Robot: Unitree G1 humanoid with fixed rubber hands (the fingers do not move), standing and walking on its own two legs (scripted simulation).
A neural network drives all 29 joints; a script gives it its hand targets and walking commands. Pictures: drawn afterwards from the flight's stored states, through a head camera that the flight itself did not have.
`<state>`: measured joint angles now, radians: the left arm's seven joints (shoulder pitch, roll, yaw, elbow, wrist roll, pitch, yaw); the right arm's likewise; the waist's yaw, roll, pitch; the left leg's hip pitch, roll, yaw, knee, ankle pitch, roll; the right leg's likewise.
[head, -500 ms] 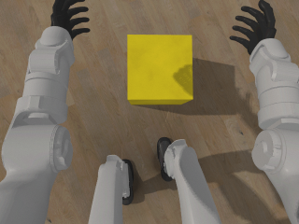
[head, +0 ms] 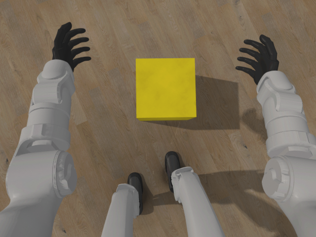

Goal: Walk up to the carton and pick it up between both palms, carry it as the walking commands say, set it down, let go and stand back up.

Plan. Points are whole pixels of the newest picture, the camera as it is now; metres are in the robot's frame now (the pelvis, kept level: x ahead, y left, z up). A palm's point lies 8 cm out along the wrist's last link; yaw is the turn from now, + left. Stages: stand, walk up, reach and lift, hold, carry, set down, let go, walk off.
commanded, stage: let go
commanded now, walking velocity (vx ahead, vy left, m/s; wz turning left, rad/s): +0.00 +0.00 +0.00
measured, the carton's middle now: (164, 92) +0.52 -0.12 -0.56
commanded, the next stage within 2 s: stand in 1.30 s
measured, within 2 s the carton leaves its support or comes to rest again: neither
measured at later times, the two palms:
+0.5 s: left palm (10, 167) +0.34 +0.20 +0.01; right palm (299, 171) +0.24 -0.28 -0.02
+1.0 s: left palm out of the picture +0.26 +0.23 +0.05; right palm (315, 225) +0.17 -0.24 +0.03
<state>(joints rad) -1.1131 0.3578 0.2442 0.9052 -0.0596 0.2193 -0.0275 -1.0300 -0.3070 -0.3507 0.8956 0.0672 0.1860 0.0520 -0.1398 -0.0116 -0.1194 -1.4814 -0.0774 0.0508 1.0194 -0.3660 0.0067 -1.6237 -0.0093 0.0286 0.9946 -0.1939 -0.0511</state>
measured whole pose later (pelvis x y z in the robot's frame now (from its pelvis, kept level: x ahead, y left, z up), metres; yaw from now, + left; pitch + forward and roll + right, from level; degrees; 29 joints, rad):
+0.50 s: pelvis +0.04 +0.00 +0.08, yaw -5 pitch +18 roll +4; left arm -0.16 0.24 0.12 0.59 -0.06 0.09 -0.01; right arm -0.08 -0.24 -0.11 0.57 0.07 0.10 0.11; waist -0.07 -0.01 -0.05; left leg -0.68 -0.08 0.04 0.73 -0.36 0.02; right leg -0.85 0.00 0.04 0.78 -0.24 -0.04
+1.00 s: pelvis +0.05 +0.02 +0.10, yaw -7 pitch -3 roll +1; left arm 0.19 0.24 0.05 0.44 -0.06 0.10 -0.05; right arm 0.22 -0.24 -0.06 0.46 0.07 0.12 0.10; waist -0.02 -0.01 0.09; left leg -0.14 -0.06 0.03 0.55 -0.35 0.04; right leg -0.32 0.02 0.04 0.60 -0.23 -0.03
